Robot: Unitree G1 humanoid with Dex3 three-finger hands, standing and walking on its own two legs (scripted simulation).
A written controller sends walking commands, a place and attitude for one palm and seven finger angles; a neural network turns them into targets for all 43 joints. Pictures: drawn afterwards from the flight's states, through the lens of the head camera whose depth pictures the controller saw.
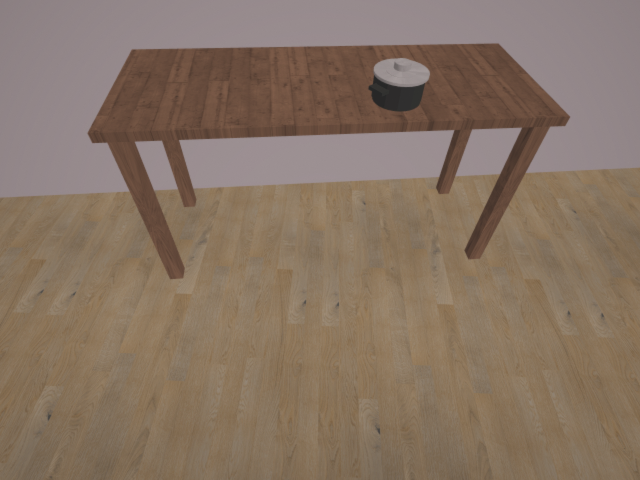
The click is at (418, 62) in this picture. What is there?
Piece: lid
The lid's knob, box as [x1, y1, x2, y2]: [394, 58, 411, 71]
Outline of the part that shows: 395,60 395,69 400,71 406,71 410,69 410,60 405,58 398,58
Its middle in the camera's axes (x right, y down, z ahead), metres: +0.23 -0.48 +1.07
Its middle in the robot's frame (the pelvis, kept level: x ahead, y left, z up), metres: +1.14 -0.17 +0.00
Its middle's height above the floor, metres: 0.78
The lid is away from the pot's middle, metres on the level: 0.00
